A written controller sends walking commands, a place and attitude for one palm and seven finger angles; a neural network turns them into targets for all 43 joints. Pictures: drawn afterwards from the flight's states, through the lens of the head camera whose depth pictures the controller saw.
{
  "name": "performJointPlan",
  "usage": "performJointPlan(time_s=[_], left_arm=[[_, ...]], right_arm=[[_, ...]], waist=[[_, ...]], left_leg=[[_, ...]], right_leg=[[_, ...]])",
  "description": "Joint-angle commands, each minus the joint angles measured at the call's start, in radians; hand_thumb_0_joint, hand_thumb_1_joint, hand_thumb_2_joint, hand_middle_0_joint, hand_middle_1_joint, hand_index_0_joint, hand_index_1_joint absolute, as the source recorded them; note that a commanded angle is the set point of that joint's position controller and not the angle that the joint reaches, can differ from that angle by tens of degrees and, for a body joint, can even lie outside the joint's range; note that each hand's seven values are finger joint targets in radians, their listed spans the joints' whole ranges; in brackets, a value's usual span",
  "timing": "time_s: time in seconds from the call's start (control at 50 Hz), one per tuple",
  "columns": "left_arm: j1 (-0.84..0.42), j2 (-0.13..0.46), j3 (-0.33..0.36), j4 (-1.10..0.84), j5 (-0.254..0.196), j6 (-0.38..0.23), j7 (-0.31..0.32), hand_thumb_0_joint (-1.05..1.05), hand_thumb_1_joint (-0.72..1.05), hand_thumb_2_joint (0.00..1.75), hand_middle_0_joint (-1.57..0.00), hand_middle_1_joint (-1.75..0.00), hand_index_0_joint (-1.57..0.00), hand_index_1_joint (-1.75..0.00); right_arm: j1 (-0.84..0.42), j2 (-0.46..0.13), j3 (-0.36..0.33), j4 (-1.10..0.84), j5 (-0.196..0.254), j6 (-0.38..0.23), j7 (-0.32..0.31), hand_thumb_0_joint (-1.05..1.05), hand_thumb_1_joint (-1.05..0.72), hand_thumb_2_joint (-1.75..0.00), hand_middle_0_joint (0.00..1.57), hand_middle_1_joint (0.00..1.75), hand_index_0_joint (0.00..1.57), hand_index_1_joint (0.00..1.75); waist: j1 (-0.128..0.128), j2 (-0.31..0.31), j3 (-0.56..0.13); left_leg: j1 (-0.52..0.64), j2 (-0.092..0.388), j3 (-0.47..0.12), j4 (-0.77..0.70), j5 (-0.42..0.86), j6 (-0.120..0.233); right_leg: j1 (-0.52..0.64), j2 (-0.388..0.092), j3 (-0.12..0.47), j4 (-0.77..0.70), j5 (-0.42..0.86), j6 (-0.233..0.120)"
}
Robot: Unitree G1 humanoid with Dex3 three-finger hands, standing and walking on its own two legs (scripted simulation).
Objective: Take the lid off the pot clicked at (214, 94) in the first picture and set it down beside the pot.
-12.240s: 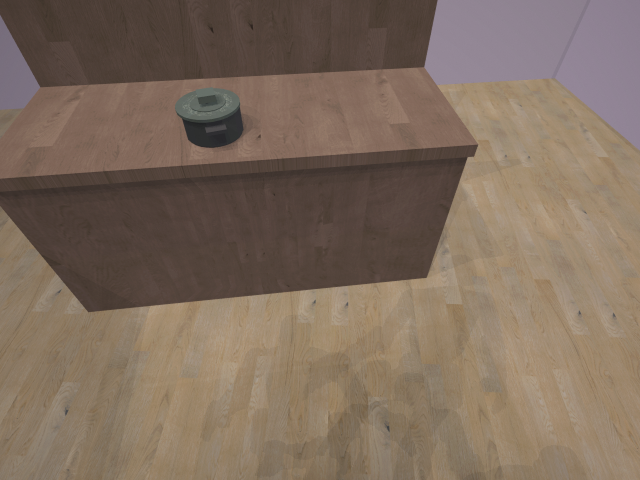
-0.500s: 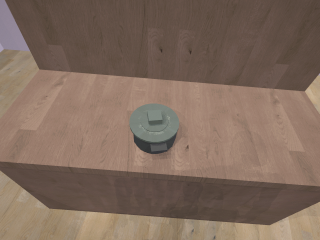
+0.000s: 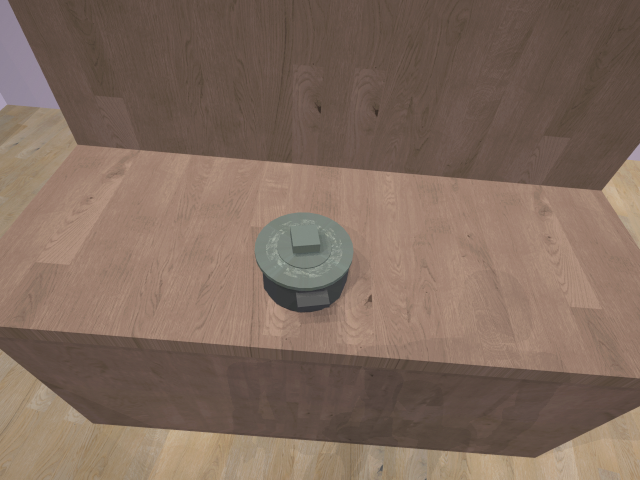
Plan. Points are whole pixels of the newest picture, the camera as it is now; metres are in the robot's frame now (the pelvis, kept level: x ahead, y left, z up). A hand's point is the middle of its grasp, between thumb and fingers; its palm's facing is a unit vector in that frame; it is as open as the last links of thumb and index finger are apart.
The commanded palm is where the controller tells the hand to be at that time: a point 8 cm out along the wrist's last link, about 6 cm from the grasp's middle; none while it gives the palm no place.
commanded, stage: look again from close up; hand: left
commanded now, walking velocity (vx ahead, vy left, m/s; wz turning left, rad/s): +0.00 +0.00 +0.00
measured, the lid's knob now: (304, 238) +0.48 +0.06 -0.01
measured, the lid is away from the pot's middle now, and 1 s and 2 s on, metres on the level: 0.00 0.00 0.00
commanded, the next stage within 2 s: lift the closed hand beside the body in 0.50 s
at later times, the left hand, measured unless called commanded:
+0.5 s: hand out of the picture -0.04 +0.15 -0.18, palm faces +0.03 -0.99 -0.13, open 7.3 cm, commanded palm none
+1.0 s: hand out of the picture +0.11 +0.17 -0.08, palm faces +0.21 -0.95 -0.21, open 4.5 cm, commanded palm +0.07 +0.23 -0.06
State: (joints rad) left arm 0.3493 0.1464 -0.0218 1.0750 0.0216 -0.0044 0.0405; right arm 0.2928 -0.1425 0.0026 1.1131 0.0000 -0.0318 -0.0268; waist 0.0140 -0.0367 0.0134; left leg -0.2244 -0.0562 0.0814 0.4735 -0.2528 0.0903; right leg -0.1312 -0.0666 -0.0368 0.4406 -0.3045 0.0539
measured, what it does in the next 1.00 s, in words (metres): stands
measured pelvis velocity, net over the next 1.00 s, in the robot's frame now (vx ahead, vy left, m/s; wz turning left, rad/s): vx -0.02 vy -0.03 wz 0.02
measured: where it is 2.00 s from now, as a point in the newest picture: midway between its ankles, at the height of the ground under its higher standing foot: outside the picture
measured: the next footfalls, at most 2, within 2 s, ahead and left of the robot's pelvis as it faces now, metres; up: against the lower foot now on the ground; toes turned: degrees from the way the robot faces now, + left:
none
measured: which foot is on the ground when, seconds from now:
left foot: down 0.00-1.00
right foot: down 0.00-1.00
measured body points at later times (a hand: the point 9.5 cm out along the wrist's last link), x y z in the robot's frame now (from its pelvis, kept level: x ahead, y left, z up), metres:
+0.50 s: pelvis +0.00 +0.00 +0.00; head +0.02 +0.02 +0.45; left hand -0.04 +0.20 -0.17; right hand -0.02 -0.21 -0.15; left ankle +0.00 +0.06 -0.74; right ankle -0.05 -0.15 -0.74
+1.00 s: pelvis -0.02 -0.03 +0.00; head -0.02 -0.01 +0.45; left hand +0.10 +0.22 -0.07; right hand +0.19 -0.26 -0.05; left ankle +0.00 +0.06 -0.74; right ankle -0.05 -0.16 -0.74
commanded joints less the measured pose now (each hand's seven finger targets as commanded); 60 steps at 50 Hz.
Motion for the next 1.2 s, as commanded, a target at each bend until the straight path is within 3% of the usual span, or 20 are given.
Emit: performJointPlan(time_s=[0.0,0.56,0.58,0.6,0.62,0.64,0.66,0.68,0.7,0.74,0.76,0.8,0.82,0.84,0.88,0.92,0.96,1.04,1.12,1.18], left_arm=[[0.103,0.080,0.012,-0.010,-0.001,-0.012,0.009,0.00,0.90,0.90,-0.20,-0.30,-0.20,-0.30],[0.127,0.047,0.010,0.015,-0.001,-0.015,0.009,0.00,0.90,0.90,-0.20,-0.30,-0.20,-0.30],[0.088,0.091,0.011,0.028,0.013,-0.028,0.040,0.00,0.90,0.90,-0.20,-0.30,-0.20,-0.30],[-0.558,0.195,-0.067,-1.305,-0.100,-0.180,0.045,0.00,0.90,0.90,-0.24,-0.35,-0.24,-0.35],[-0.203,0.192,-0.031,-1.057,-0.043,-0.099,0.100,0.00,0.90,0.90,-0.29,-0.40,-0.29,-0.40],[-0.169,0.190,-0.022,-1.033,-0.059,-0.041,0.138,0.00,0.90,0.90,-0.33,-0.44,-0.33,-0.44],[0.057,0.048,-0.076,-0.935,-0.064,0.025,0.141,0.00,0.90,0.90,-0.38,-0.49,-0.38,-0.49],[0.028,0.018,-0.099,-0.946,-0.059,0.028,0.137,0.00,0.90,0.90,-0.42,-0.54,-0.42,-0.54],[0.073,-0.115,-0.219,-0.906,-0.050,0.026,0.112,0.00,0.90,0.90,-0.46,-0.59,-0.46,-0.59],[0.182,-0.172,-0.247,-0.681,-0.013,0.034,0.087,0.00,0.90,0.90,-0.55,-0.68,-0.55,-0.68],[0.203,-0.119,-0.182,-0.623,-0.002,0.037,0.080,0.00,0.90,0.90,-0.60,-0.73,-0.60,-0.73],[0.354,0.047,0.035,-0.614,-0.001,0.016,0.057,0.00,0.90,0.90,-0.68,-0.83,-0.68,-0.83],[0.398,0.141,0.149,-0.661,-0.012,-0.004,0.050,0.00,0.90,0.90,-0.73,-0.88,-0.73,-0.88],[0.424,0.240,0.260,-0.702,-0.022,-0.025,0.053,0.00,0.90,0.90,-0.77,-0.92,-0.77,-0.92],[0.297,0.256,0.254,-0.923,-0.031,-0.061,0.046,0.00,0.90,0.90,-0.86,-1.02,-0.86,-1.02],[0.158,0.185,0.180,-1.023,-0.038,-0.076,0.043,0.00,0.90,0.90,-0.95,-1.12,-0.95,-1.12],[0.043,0.150,0.126,-1.049,-0.031,-0.079,0.044,0.00,0.90,0.90,-1.04,-1.21,-1.04,-1.21],[0.056,0.144,0.122,-0.968,-0.039,-0.077,0.039,0.00,0.90,0.90,-1.21,-1.40,-1.21,-1.40],[0.105,0.189,0.164,-1.025,-0.046,-0.080,0.045,0.00,0.90,0.90,-1.30,-1.50,-1.30,-1.50],[0.102,0.190,0.166,-0.994,-0.041,-0.069,0.046,0.00,0.90,0.90,-1.30,-1.50,-1.30,-1.50]], right_arm=[[0.064,-0.091,-0.012,-0.026,-0.001,-0.010,-0.002,0.00,-0.90,-0.90,0.20,0.30,0.20,0.30],[0.095,-0.065,-0.016,0.004,0.001,-0.014,-0.004,0.00,-0.90,-0.90,0.20,0.30,0.20,0.30],[0.007,-0.134,-0.009,-0.086,0.000,-0.006,0.001,0.00,-0.90,-0.90,0.20,0.30,0.20,0.30],[0.020,-0.241,-0.035,-0.435,0.079,-0.191,0.016,0.00,-0.90,-0.90,0.20,0.30,0.20,0.30],[-0.058,-0.191,0.002,-0.362,0.096,-0.259,-0.023,0.00,-0.90,-0.90,0.20,0.30,0.20,0.30],[-0.063,-0.193,-0.010,-0.315,0.096,-0.272,-0.029,0.00,-0.90,-0.90,0.20,0.30,0.20,0.30],[-0.059,-0.173,-0.012,-0.329,0.102,-0.268,-0.024,0.00,-0.90,-0.90,0.20,0.30,0.20,0.30],[-0.070,-0.181,-0.004,-0.344,0.079,-0.272,-0.018,0.00,-0.90,-0.90,0.20,0.30,0.20,0.30],[-0.078,-0.186,0.007,-0.377,0.069,-0.283,-0.008,0.00,-0.90,-0.90,0.20,0.30,0.20,0.30],[-0.089,-0.207,-0.020,-0.411,0.048,-0.263,0.016,0.00,-0.90,-0.90,0.20,0.30,0.20,0.30],[-0.080,-0.213,-0.041,-0.439,0.040,-0.235,0.027,0.00,-0.90,-0.90,0.20,0.30,0.20,0.30],[-0.133,-0.222,-0.073,-0.486,0.032,-0.182,0.039,0.00,-0.90,-0.90,0.20,0.30,0.20,0.30],[-0.159,-0.220,-0.079,-0.518,0.030,-0.163,0.040,0.00,-0.90,-0.90,0.20,0.30,0.20,0.30],[-0.178,-0.214,-0.080,-0.543,0.033,-0.146,0.034,0.00,-0.90,-0.90,0.20,0.30,0.20,0.30],[-0.197,-0.204,-0.065,-0.635,0.036,-0.133,0.024,0.00,-0.90,-0.90,0.20,0.30,0.20,0.30],[-0.200,-0.186,-0.048,-0.673,0.038,-0.123,0.012,0.00,-0.90,-0.90,0.20,0.30,0.20,0.30],[-0.191,-0.182,-0.041,-0.688,0.034,-0.114,0.000,0.00,-0.90,-0.90,0.20,0.30,0.20,0.30],[-0.153,-0.191,-0.035,-0.700,0.034,-0.095,-0.020,0.00,-0.90,-0.90,0.20,0.30,0.20,0.30],[-0.158,-0.193,-0.035,-0.711,0.021,-0.095,-0.038,0.00,-0.90,-0.90,0.20,0.30,0.20,0.30],[-0.168,-0.194,-0.029,-0.705,0.019,-0.088,-0.044,0.00,-0.90,-0.90,0.20,0.30,0.20,0.30]], waist=[[-0.001,0.032,0.064],[0.001,0.020,0.063],[-0.010,0.085,0.096],[-0.034,0.240,-0.347],[-0.006,0.373,-0.349],[-0.005,0.296,-0.305],[-0.011,0.222,-0.197],[-0.014,0.131,-0.105],[-0.035,0.064,-0.030],[-0.030,-0.097,0.045],[-0.015,-0.176,0.061],[0.045,-0.239,0.032],[0.070,-0.233,0.004],[0.094,-0.159,-0.025],[0.069,-0.006,-0.063],[0.029,0.147,-0.032],[-0.009,0.194,0.013],[-0.022,0.101,0.005],[0.002,0.076,-0.136],[-0.004,0.038,-0.115]], left_leg=[[0.016,0.161,-0.169,-0.124,0.132,-0.017],[0.017,0.165,-0.171,-0.128,0.147,-0.010],[-0.030,0.163,-0.167,0.009,0.375,-0.059],[0.222,0.086,-0.195,-0.097,0.296,-0.150],[0.227,0.129,-0.200,-0.108,0.250,-0.191],[0.165,0.122,-0.221,-0.106,0.164,-0.193],[0.149,0.115,-0.229,-0.144,0.144,-0.180],[0.121,0.112,-0.218,-0.141,0.110,-0.152],[0.109,0.105,-0.218,-0.133,0.079,-0.125],[0.024,0.104,-0.206,-0.089,0.135,-0.079],[-0.021,0.103,-0.192,-0.068,0.176,-0.074],[-0.054,0.097,-0.157,-0.069,0.185,-0.089],[-0.069,0.089,-0.137,-0.073,0.160,-0.094],[-0.071,0.084,-0.122,-0.075,0.171,-0.105],[-0.020,0.077,-0.098,-0.076,0.148,-0.107],[0.014,0.075,-0.096,-0.076,0.092,-0.100],[0.001,0.071,-0.101,-0.067,0.014,-0.092],[0.001,0.053,-0.095,-0.029,-0.024,-0.075],[0.061,0.046,-0.076,0.005,0.094,-0.064],[0.036,0.043,-0.076,0.021,0.119,-0.063]], right_leg=[[-0.088,-0.056,0.045,-0.067,0.104,-0.077],[-0.087,-0.055,0.036,-0.066,0.123,-0.075],[-0.126,-0.049,0.065,-0.064,0.171,-0.074],[-0.081,0.036,-0.010,0.021,0.186,-0.091],[-0.134,0.036,-0.008,0.077,0.104,-0.121],[-0.141,0.038,-0.016,0.094,0.094,-0.104],[-0.155,0.046,-0.031,0.073,0.082,-0.099],[-0.147,0.053,-0.037,0.043,0.099,-0.091],[-0.171,0.059,-0.048,0.014,0.106,-0.087],[-0.199,0.061,-0.060,-0.002,0.111,-0.082],[-0.205,0.066,-0.071,0.006,0.112,-0.082],[-0.172,0.062,-0.072,0.006,0.105,-0.080],[-0.145,0.056,-0.066,0.008,0.092,-0.080],[-0.093,0.048,-0.065,0.011,0.103,-0.086],[-0.086,0.046,-0.044,0.016,0.118,-0.087],[-0.127,0.042,-0.027,0.000,0.109,-0.085],[-0.183,0.047,-0.024,-0.022,0.083,-0.082],[-0.218,0.060,-0.026,-0.039,0.042,-0.079],[-0.155,0.056,-0.016,-0.024,0.126,-0.077],[-0.161,0.054,-0.021,-0.013,0.161,-0.072]])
